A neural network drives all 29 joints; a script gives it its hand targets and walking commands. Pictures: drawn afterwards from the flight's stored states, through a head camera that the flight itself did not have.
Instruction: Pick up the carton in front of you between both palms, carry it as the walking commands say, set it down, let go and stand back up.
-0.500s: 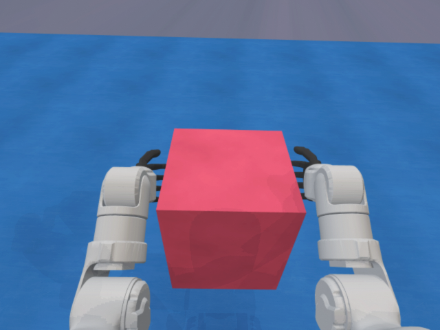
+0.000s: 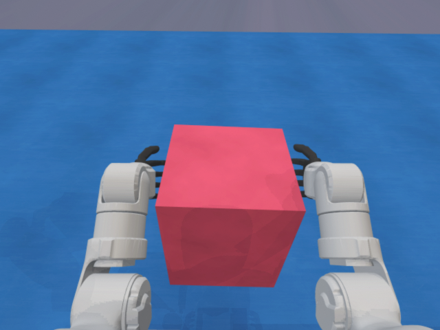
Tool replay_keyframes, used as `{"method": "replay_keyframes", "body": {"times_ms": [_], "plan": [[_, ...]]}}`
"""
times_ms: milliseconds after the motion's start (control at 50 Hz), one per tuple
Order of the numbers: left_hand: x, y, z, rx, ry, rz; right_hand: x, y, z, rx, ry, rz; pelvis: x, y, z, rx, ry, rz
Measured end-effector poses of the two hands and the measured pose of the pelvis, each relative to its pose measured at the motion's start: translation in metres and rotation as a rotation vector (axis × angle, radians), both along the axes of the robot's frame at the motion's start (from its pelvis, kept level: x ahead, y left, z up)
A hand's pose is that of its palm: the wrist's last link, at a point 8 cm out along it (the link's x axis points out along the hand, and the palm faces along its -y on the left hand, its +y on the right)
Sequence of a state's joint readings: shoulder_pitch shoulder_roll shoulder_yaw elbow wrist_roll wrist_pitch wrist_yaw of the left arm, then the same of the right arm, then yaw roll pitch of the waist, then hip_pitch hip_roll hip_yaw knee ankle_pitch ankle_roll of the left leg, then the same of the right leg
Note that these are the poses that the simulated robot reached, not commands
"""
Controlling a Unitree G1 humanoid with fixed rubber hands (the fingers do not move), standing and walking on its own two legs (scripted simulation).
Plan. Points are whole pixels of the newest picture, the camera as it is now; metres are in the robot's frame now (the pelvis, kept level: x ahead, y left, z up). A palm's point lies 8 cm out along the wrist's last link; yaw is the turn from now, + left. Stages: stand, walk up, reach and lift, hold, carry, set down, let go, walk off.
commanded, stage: carry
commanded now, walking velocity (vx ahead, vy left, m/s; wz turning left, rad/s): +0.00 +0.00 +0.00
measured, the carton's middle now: (225, 207) +0.34 +0.00 +0.05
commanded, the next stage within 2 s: none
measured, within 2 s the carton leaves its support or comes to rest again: neither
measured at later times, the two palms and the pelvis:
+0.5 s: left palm (126, 185) +0.35 +0.18 +0.11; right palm (289, 183) +0.34 -0.12 +0.11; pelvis +0.01 +0.04 +0.00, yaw +1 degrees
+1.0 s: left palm (164, 119) +0.56 +0.14 +0.11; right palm (285, 110) +0.59 -0.16 +0.11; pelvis +0.21 -0.03 +0.01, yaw +2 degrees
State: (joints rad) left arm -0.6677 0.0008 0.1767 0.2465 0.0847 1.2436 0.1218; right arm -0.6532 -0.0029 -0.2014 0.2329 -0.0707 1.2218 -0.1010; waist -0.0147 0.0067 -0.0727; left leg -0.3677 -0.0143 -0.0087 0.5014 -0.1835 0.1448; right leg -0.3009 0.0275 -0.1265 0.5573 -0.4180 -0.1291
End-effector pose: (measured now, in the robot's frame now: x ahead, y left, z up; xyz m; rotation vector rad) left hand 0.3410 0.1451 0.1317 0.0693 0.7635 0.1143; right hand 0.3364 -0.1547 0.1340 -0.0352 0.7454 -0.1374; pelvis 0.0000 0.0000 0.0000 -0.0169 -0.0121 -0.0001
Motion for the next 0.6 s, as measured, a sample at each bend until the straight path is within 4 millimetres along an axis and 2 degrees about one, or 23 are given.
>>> {"method": "replay_keyframes", "body": {"times_ms": [220,280,340,420,500,600], "plan": [[-0.017,0.005,-0.01,-0.007,0.012,-0.014,-0.019,0.005,-0.006,-0.012,0.012,-0.009,-0.013,0.008,-0.007,-0.019,0.001,0.003],[-0.016,0.011,-0.011,-0.012,0.014,-0.026,-0.019,0.012,-0.003,-0.022,0.015,-0.016,-0.011,0.017,-0.006,-0.03,0.015,0.01],[-0.007,0.017,-0.011,-0.019,-0.012,-0.042,-0.015,0.017,-0.001,-0.028,-0.011,-0.032,-0.01,0.028,-0.016,-0.025,0.019,0.008],[-0.002,0.026,-0.022,-0.032,0.027,-0.02,-0.011,0.026,-0.015,-0.019,0.028,-0.032,-0.001,0.035,-0.012,-0.005,0.03,0.007],[0.008,0.036,-0.025,-0.02,0.07,0.001,0.007,0.036,-0.021,-0.023,0.071,0.001,0.014,0.035,-0.001,-0.005,0.053,0.019],[0.041,0.043,-0.013,-0.028,0.019,0.032,0.049,0.043,-0.006,-0.029,0.021,0.035,0.04,0.027,0.006,-0.006,0.082,0.036]]}}
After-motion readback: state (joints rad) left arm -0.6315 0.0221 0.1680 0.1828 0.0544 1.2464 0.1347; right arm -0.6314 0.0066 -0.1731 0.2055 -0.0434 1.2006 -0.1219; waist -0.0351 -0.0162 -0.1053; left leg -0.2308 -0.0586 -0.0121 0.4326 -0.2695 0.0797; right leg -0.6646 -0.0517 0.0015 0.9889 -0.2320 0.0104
